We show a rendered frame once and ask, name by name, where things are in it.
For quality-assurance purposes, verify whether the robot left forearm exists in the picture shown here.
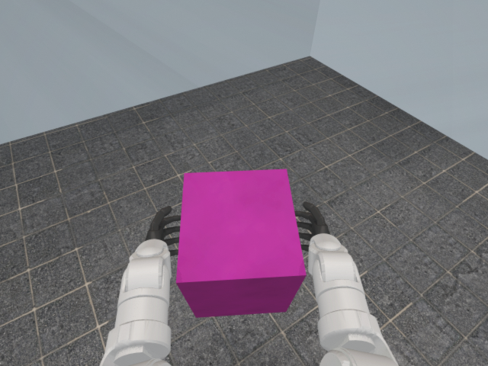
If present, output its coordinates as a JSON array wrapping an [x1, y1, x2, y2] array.
[[100, 239, 172, 366]]

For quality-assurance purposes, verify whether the right robot upper arm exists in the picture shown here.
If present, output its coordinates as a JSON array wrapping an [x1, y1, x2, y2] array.
[[319, 347, 398, 366]]

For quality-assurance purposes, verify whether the carton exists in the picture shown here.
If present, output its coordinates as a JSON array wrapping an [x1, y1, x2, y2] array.
[[176, 169, 306, 318]]

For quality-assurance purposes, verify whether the right robot hand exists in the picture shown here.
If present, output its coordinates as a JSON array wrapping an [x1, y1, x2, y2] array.
[[294, 201, 330, 252]]

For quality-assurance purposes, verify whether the left robot hand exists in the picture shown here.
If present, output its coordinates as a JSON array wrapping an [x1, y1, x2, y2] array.
[[145, 206, 181, 257]]

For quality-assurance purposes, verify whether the robot right forearm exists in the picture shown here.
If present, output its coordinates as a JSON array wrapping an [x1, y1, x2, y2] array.
[[308, 233, 399, 366]]

